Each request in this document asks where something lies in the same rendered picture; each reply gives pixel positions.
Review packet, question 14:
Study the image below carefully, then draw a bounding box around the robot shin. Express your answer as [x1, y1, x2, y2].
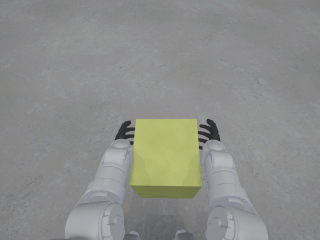
[129, 231, 139, 236]
[175, 229, 186, 236]

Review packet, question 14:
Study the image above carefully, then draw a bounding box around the robot right forearm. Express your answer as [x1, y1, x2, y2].
[200, 139, 260, 217]

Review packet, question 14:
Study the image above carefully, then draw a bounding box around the robot left forearm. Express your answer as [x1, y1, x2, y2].
[65, 138, 134, 238]

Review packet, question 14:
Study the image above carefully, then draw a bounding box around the carton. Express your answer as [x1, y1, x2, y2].
[129, 119, 202, 199]

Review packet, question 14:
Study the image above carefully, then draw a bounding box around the right robot hand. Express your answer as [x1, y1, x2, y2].
[197, 119, 221, 150]

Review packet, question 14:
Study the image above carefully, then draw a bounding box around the robot right shin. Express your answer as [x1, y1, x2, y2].
[175, 229, 186, 236]

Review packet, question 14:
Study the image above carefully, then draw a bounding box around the left robot hand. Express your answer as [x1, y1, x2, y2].
[115, 120, 135, 145]

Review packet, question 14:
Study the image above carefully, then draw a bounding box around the robot left shin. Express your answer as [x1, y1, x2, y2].
[129, 231, 139, 236]

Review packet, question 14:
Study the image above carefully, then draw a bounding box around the right robot upper arm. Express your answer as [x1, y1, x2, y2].
[205, 204, 268, 240]

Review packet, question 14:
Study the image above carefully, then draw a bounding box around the left robot upper arm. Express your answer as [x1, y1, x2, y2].
[49, 200, 125, 240]

